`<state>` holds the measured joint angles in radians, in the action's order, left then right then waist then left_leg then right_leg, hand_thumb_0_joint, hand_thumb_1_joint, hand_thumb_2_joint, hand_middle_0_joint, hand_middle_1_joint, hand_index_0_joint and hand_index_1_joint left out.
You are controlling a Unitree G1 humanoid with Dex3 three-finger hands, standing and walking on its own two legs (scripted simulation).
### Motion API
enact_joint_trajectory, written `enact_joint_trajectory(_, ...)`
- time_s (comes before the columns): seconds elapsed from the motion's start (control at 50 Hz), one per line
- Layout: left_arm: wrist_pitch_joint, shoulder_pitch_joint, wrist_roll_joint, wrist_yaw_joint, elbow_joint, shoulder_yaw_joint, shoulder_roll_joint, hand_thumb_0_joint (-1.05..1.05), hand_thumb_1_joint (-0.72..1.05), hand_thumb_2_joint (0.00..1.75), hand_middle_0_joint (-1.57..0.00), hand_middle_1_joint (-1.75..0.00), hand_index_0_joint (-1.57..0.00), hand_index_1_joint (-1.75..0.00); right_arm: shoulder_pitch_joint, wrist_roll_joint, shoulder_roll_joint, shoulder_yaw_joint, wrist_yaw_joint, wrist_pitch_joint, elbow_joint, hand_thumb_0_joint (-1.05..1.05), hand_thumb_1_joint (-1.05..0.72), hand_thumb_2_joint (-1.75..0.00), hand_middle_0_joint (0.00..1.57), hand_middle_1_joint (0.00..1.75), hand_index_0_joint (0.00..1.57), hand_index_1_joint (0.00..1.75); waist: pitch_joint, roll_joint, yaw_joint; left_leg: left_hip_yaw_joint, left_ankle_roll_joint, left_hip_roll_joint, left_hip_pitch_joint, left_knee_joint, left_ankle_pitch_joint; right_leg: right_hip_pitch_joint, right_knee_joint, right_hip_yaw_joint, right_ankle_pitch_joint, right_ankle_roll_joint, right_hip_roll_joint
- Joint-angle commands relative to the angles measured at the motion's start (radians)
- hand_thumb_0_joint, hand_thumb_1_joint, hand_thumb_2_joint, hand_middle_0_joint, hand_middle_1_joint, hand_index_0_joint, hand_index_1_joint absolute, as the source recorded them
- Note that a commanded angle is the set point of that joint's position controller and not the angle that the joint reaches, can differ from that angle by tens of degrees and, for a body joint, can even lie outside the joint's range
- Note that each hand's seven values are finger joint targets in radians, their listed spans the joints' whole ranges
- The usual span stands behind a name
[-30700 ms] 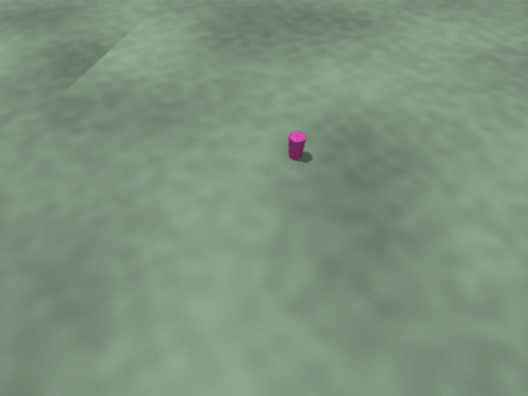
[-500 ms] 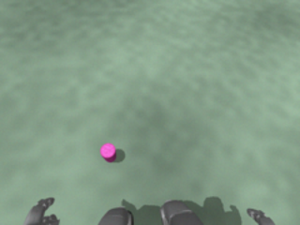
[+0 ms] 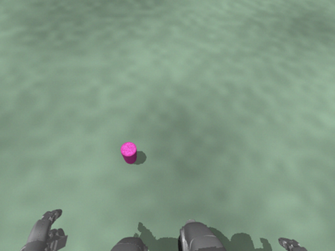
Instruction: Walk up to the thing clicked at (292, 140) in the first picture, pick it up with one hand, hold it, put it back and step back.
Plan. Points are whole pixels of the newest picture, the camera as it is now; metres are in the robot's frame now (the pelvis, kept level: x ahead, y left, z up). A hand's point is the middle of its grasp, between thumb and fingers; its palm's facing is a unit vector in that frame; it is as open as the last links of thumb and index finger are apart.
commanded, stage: step back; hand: left
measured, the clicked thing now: (129, 153) +0.62 +0.19 -0.69
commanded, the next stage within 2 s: none
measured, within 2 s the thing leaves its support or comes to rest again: neither
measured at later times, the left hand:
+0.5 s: hand out of the picture -0.06 +0.22 -0.13, palm faces -0.06 -0.91 -0.40, open 7.4 cm
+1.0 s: hand out of the picture -0.22 +0.20 -0.15, palm faces -0.05 -0.92 -0.39, open 7.4 cm
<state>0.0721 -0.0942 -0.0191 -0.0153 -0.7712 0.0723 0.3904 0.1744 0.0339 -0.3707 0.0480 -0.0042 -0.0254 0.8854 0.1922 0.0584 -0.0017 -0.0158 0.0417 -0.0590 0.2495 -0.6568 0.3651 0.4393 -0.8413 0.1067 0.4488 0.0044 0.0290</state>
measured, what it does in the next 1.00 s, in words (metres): walks backwards: right foot, then left foot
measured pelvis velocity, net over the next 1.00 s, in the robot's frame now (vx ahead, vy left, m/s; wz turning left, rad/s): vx -0.33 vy -0.07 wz -0.05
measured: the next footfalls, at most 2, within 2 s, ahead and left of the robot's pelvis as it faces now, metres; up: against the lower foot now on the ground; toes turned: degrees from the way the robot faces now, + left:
right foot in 0.36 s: -0.11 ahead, -0.16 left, +0.00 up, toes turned -2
left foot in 0.68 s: -0.20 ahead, +0.07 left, +0.00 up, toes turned -1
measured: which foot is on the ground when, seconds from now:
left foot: down 0.00-0.38, up 0.40-0.66, down 0.68-1.00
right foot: up 0.00-0.34, down 0.36-0.70, up 0.72-1.00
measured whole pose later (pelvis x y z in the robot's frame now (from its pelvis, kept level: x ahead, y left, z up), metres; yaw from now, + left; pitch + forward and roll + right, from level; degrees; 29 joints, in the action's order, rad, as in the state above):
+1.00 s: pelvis -0.33 -0.07 +0.00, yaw -3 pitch -1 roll -1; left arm 0.06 -0.16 -0.02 0.00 -0.83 0.07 0.40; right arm 0.11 0.04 -0.40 0.04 -0.02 -0.03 0.80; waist 0.16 0.01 -0.02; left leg 0.00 -0.01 0.07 0.44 -0.66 0.21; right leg 0.26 -0.78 0.06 0.46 -0.01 0.02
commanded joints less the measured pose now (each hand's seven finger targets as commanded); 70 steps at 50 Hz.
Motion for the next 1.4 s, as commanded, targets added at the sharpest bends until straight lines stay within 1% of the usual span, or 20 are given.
enact_joint_trajectory(0.0, -0.02, -0.016, 0.011, -0.021, 0.059, 0.06, 0.176, 0.0, 0.9, 0.9, -0.2, -0.3, -0.2, -0.3, -0.064, 0.004, -0.268, 0.071, -0.031, 0.044, -0.099, 0.0, -0.9, -0.9, 0.2, 0.3, 0.2, 0.3, -0.2, -0.134, -0.019, -0.288, 0.171, 0.336, -0.077, 0.237, -0.662, 0.08, -0.415, 0.141, 0.099, 0.019, 0.083)
enact_joint_trajectory(0.28, -0.033, -0.174, -0.005, 0.015, 0.0, 0.069, 0.163, 0.0, 0.9, 0.9, -0.2, -0.3, -0.2, -0.3, -0.042, -0.001, -0.294, 0.083, -0.028, 0.016, -0.166, 0.0, -0.9, -0.9, 0.2, 0.3, 0.2, 0.3, -0.29, -0.257, -0.005, -0.195, 0.155, 0.308, -0.055, 0.143, -0.443, -0.199, 0.214, -0.073, -0.046, -0.003, -0.009)
enact_joint_trajectory(0.32, -0.04, -0.247, -0.018, 0.015, -0.038, 0.077, 0.175, 0.0, 0.9, 0.9, -0.2, -0.3, -0.2, -0.3, -0.069, -0.013, -0.274, 0.075, -0.024, 0.002, -0.166, 0.0, -0.9, -0.9, 0.2, 0.3, 0.2, 0.3, -0.288, -0.209, -0.046, -0.158, 0.074, 0.247, 0.099, 0.085, -0.271, -0.338, 0.383, -0.077, -0.194, 0.034, -0.016)
enact_joint_trajectory(0.36, -0.04, -0.152, -0.023, 0.021, 0.017, 0.113, 0.345, 0.0, 0.9, 0.9, -0.2, -0.3, -0.2, -0.3, -0.088, -0.025, -0.193, 0.061, -0.036, 0.0, -0.187, 0.0, -0.9, -0.9, 0.2, 0.3, 0.2, 0.3, -0.188, 0.217, -0.063, -0.044, -0.044, -0.044, 0.27, -0.309, 0.217, -0.111, 0.561, 0.403, -0.08, 0.245, -0.38)
enact_joint_trajectory(0.38, -0.047, -0.065, -0.028, 0.013, 0.057, 0.114, 0.369, 0.0, 0.9, 0.9, -0.2, -0.3, -0.2, -0.3, -0.081, -0.024, -0.234, 0.076, -0.042, -0.004, -0.175, 0.0, -0.9, -0.9, 0.2, 0.3, 0.2, 0.3, -0.127, 0.223, -0.044, -0.133, -0.053, -0.005, 0.216, -0.498, 0.251, 0.057, 0.591, 0.491, -0.118, 0.314, -0.469)
enact_joint_trajectory(0.44, -0.049, 0.071, -0.024, -0.003, 0.075, 0.078, 0.235, 0.0, 0.9, 0.9, -0.2, -0.3, -0.2, -0.3, 0.025, -0.037, -0.22, 0.062, -0.036, 0.004, -0.107, 0.0, -0.9, -0.9, 0.2, 0.3, 0.2, 0.3, -0.114, 0.081, 0.033, -0.131, -0.049, -0.063, 0.204, -0.574, 0.097, -0.003, 0.438, 0.119, -0.375, 0.195, -0.257)
enact_joint_trajectory(0.62, -0.024, -0.026, -0.008, -0.007, 0.089, 0.061, 0.227, 0.0, 0.9, 0.9, -0.2, -0.3, -0.2, -0.3, 0.114, -0.009, -0.182, 0.051, -0.03, 0.031, -0.076, 0.0, -0.9, -0.9, 0.2, 0.3, 0.2, 0.3, -0.263, 0.111, -0.003, 0.045, -0.035, 0.016, 0.044, 0.218, -0.084, -0.343, 0.18, 0.066, -0.619, 0.152, -0.239)
enact_joint_trajectory(0.66, -0.014, -0.076, -0.002, 0.0, 0.095, 0.036, 0.168, 0.0, 0.9, 0.9, -0.2, -0.3, -0.2, -0.3, 0.094, 0.011, -0.276, 0.078, -0.031, 0.036, -0.078, 0.0, -0.9, -0.9, 0.2, 0.3, 0.2, 0.3, -0.261, -0.101, -0.026, -0.285, 0.053, 0.244, -0.13, 0.281, -0.316, -0.049, 0.041, -0.001, -0.286, 0.05, -0.112)
enact_joint_trajectory(0.68, -0.016, 0.015, 0.007, -0.011, 0.119, 0.048, 0.186, 0.0, 0.9, 0.9, -0.2, -0.3, -0.2, -0.3, 0.045, 0.001, -0.398, 0.098, -0.02, 0.028, -0.1, 0.0, -0.9, -0.9, 0.2, 0.3, 0.2, 0.3, -0.238, -0.308, 0.023, -0.495, 0.222, 0.45, -0.006, 0.315, -0.477, 0.004, -0.136, -0.095, 0.145, 0.008, 0.019)
enact_joint_trajectory(0.74, -0.006, 0.009, 0.013, -0.014, 0.072, 0.059, 0.184, 0.0, 0.9, 0.9, -0.2, -0.3, -0.2, -0.3, -0.024, 0.01, -0.304, 0.07, -0.037, 0.04, -0.102, 0.0, -0.9, -0.9, 0.2, 0.3, 0.2, 0.3, -0.206, -0.129, -0.015, -0.312, 0.21, 0.356, 0.024, 0.231, -0.643, 0.028, -0.445, 0.109, 0.129, 0.02, 0.059)
enact_joint_trajectory(0.98, -0.051, -0.207, -0.013, 0.003, -0.057, 0.05, 0.17, 0.0, 0.9, 0.9, -0.2, -0.3, -0.2, -0.3, -0.06, -0.007, -0.282, 0.066, -0.02, -0.01, -0.135, 0.0, -0.9, -0.9, 0.2, 0.3, 0.2, 0.3, -0.339, -0.235, -0.045, -0.138, 0.099, 0.252, -0.014, 0.042, -0.382, -0.297, 0.428, -0.121, -0.18, 0.023, -0.003)
enact_joint_trajectory(1.02, -0.057, -0.15, -0.025, 0.004, -0.026, 0.1, 0.356, 0.0, 0.9, 0.9, -0.2, -0.3, -0.2, -0.3, -0.083, -0.017, -0.169, 0.039, -0.029, -0.006, -0.175, 0.0, -0.9, -0.9, 0.2, 0.3, 0.2, 0.3, -0.226, 0.182, -0.052, -0.051, -0.029, -0.02, 0.345, -0.227, 0.188, -0.243, 0.498, 0.357, -0.21, 0.18, -0.342)
enact_joint_trajectory(1.04, -0.062, -0.098, -0.029, 0.0, -0.001, 0.104, 0.399, 0.0, 0.9, 0.9, -0.2, -0.3, -0.2, -0.3, -0.116, -0.016, -0.212, 0.06, -0.043, -0.01, -0.158, 0.0, -0.9, -0.9, 0.2, 0.3, 0.2, 0.3, -0.178, 0.21, -0.082, -0.145, -0.051, 0.004, 0.279, -0.435, 0.268, -0.042, 0.538, 0.509, -0.231, 0.31, -0.475)
enact_joint_trajectory(1.1, -0.076, 0.021, -0.025, -0.013, 0.004, 0.065, 0.255, 0.0, 0.9, 0.9, -0.2, -0.3, -0.2, -0.3, -0.028, -0.03, -0.214, 0.05, -0.033, -0.002, -0.091, 0.0, -0.9, -0.9, 0.2, 0.3, 0.2, 0.3, -0.163, 0.017, 0.02, -0.156, -0.042, -0.035, 0.283, -0.516, 0.103, -0.134, 0.369, 0.125, -0.48, 0.183, -0.273)
enact_joint_trajectory(1.22, -0.091, -0.094, -0.035, -0.009, -0.025, 0.077, 0.277, 0.0, 0.9, 0.9, -0.2, -0.3, -0.2, -0.3, -0.075, 0.0, -0.211, 0.052, -0.007, 0.013, -0.081, 0.0, -0.9, -0.9, 0.2, 0.3, 0.2, 0.3, -0.142, 0.117, -0.072, -0.06, -0.066, 0.043, 0.258, -0.196, 0.153, -0.249, 0.441, 0.191, 0.006, 0.199, -0.297)
enact_joint_trajectory(1.3, -0.083, -0.056, -0.024, 0.006, -0.037, 0.055, 0.272, 0.0, 0.9, 0.9, -0.2, -0.3, -0.2, -0.3, 0.042, -0.002, -0.193, 0.064, 0.008, 0.037, 0.003, 0.0, -0.9, -0.9, 0.2, 0.3, 0.2, 0.3, -0.166, 0.107, -0.005, 0.024, -0.018, 0.027, -0.102, 0.225, 0.046, -0.077, 0.407, 0.117, 0.086, 0.143, -0.26)
enact_joint_trajectory(1.32, -0.079, -0.071, -0.023, 0.008, -0.042, 0.033, 0.218, 0.0, 0.9, 0.9, -0.2, -0.3, -0.2, -0.3, 0.087, 0.005, -0.208, 0.074, 0.004, 0.046, 0.032, 0.0, -0.9, -0.9, 0.2, 0.3, 0.2, 0.3, -0.193, 0.01, 0.019, -0.056, -0.003, 0.055, -0.221, 0.293, 0.03, -0.001, 0.283, 0.054, 0.049, 0.106, -0.21)
enact_joint_trajectory(1.34, -0.081, -0.066, -0.005, 0.012, -0.035, 0.01, 0.141, 0.0, 0.9, 0.9, -0.2, -0.3, -0.2, -0.3, 0.083, 0.017, -0.282, 0.085, 0.001, 0.054, 0.026, 0.0, -0.9, -0.9, 0.2, 0.3, 0.2, 0.3, -0.192, -0.258, 0.028, -0.473, 0.086, 0.282, -0.235, 0.406, 0.306, 0.18, 0.098, -0.059, 0.101, 0.016, -0.076)
enact_joint_trajectory(1.36, -0.083, 0.006, -0.002, 0.003, -0.054, 0.041, 0.224, 0.0, 0.9, 0.9, -0.2, -0.3, -0.2, -0.3, 0.035, 0.007, -0.348, 0.09, 0.005, 0.053, 0.01, 0.0, -0.9, -0.9, 0.2, 0.3, 0.2, 0.3, -0.132, -0.221, 0.046, -0.593, 0.206, 0.402, 0.007, 0.472, 0.517, 0.092, -0.02, -0.074, 0.152, 0.01, -0.069)
enact_joint_trajectory(1.38, -0.086, 0.001, -0.006, 0.008, -0.063, 0.043, 0.241, 0.0, 0.9, 0.9, -0.2, -0.3, -0.2, -0.3, -0.02, 0.01, -0.313, 0.082, 0.006, 0.061, -0.006, 0.0, -0.9, -0.9, 0.2, 0.3, 0.2, 0.3, -0.078, -0.136, 0.013, -0.524, 0.192, 0.378, 0.091, 0.459, 0.465, 0.03, -0.058, -0.032, 0.101, 0.015, -0.082)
